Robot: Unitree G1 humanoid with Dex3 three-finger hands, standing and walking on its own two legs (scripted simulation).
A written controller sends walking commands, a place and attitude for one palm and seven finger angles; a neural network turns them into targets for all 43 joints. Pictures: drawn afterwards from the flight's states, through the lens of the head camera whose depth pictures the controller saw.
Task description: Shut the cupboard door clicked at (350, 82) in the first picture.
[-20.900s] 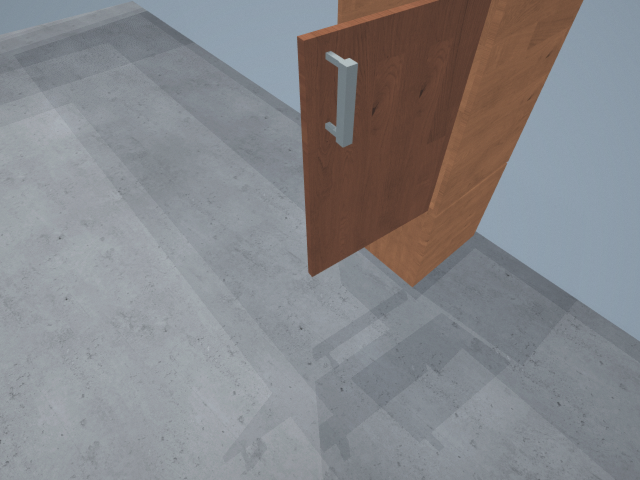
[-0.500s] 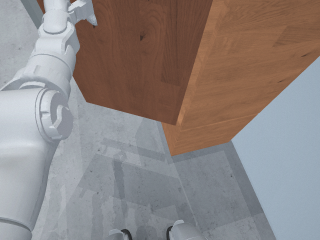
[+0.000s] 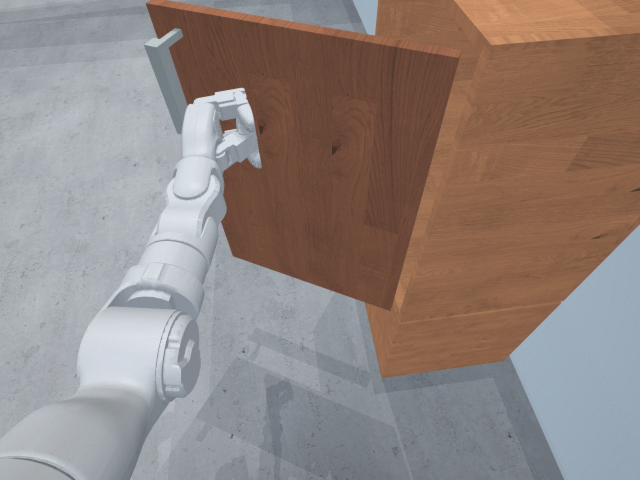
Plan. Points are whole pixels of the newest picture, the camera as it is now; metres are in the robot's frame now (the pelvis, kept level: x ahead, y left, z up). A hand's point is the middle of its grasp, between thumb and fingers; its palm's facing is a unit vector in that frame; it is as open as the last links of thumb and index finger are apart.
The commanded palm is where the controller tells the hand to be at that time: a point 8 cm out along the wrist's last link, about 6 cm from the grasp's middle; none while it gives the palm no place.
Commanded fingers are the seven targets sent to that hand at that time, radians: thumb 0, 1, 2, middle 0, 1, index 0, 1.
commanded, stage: pull the fist back off the door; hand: left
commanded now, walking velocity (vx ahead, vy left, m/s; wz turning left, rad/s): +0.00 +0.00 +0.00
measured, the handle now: (180, 84) +0.64 +0.16 +0.16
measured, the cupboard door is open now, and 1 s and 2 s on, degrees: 60 60 60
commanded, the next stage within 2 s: draw the hand back to the body in 0.06 s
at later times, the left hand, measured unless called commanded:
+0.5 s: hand (200, 186) +0.42 +0.11 +0.16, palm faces -0.01 -1.00 -0.01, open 3.1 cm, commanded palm +0.37 +0.16 +0.17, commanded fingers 0.00 0.90 0.90 -1.30 -1.50 -1.30 -1.50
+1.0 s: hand (65, 317) +0.26 +0.21 +0.17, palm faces +0.27 -0.94 -0.23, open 3.5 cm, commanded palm +0.22 +0.25 +0.18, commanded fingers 0.00 0.90 0.90 -0.69 -0.84 -0.69 -0.84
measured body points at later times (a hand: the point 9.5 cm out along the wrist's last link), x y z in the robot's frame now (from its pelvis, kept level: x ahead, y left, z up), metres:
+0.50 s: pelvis -0.01 +0.00 +0.00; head +0.00 -0.03 +0.45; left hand +0.41 +0.17 +0.16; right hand +0.02 -0.26 -0.13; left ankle -0.01 +0.13 -0.73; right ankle -0.04 -0.12 -0.73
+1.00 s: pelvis -0.02 +0.01 +0.02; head -0.04 -0.02 +0.47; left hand +0.24 +0.26 +0.18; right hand +0.20 -0.19 -0.05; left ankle -0.01 +0.13 -0.73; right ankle -0.04 -0.12 -0.73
